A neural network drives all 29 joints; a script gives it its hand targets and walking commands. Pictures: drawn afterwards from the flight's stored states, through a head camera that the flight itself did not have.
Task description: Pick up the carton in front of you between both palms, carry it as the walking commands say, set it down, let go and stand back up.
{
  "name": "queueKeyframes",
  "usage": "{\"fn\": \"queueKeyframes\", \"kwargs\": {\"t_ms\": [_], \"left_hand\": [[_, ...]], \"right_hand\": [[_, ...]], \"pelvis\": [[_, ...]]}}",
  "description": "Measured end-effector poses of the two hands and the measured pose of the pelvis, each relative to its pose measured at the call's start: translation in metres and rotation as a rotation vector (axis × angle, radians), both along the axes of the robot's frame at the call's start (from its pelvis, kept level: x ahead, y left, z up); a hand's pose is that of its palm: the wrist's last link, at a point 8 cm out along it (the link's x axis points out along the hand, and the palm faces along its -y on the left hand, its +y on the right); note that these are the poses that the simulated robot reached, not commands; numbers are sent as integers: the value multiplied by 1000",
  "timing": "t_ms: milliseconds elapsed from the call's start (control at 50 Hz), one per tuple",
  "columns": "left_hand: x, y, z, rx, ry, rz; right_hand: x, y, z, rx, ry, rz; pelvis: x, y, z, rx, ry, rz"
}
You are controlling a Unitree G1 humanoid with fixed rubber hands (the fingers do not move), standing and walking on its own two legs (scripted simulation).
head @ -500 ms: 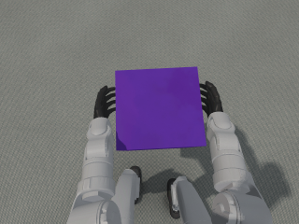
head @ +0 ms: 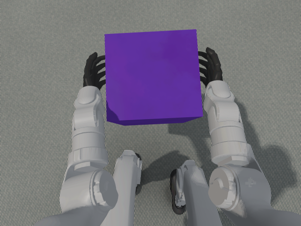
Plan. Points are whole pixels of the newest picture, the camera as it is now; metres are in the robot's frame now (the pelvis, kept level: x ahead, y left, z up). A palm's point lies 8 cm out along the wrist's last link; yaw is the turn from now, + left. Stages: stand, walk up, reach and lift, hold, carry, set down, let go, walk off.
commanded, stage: set down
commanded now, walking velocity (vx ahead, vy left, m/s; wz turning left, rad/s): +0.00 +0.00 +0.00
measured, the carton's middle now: (152, 88) +0.47 +0.06 -0.16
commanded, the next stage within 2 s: none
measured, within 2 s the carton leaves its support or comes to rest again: rests again in 1.52 s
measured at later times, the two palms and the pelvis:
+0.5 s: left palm (103, 89) +0.47 +0.23 -0.25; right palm (191, 80) +0.53 -0.07 -0.24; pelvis -0.03 +0.01 -0.12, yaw -2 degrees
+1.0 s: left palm (105, 89) +0.50 +0.25 -0.35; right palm (181, 82) +0.56 -0.05 -0.36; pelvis -0.02 +0.01 -0.19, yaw -1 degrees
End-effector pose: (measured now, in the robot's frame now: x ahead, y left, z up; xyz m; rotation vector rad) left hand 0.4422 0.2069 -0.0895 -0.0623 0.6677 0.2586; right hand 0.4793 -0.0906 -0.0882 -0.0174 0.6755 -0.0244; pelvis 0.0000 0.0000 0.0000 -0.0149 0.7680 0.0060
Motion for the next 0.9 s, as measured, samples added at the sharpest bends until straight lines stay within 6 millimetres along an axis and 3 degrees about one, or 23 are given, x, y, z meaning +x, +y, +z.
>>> {"fn": "queueKeyframes", "kwargs": {"t_ms": [280, 720, 820, 900], "left_hand": [[19, 10, -90, -3, 7, 22], [44, 27, -225, 21, 54, 48], [54, 37, -243, 28, 63, 38], [59, 42, -252, 29, 61, 34]], "right_hand": [[27, 12, -88, -18, 4, 34], [68, 31, -224, -58, 41, 120], [75, 39, -253, -54, 48, 144], [80, 43, -265, -48, 46, 152]], "pelvis": [[-18, 12, -72, -13, 54, -9], [-29, 10, -158, -4, 9, -25], [-27, 7, -173, 5, -13, -24], [-25, 6, -182, 10, -38, -29]]}}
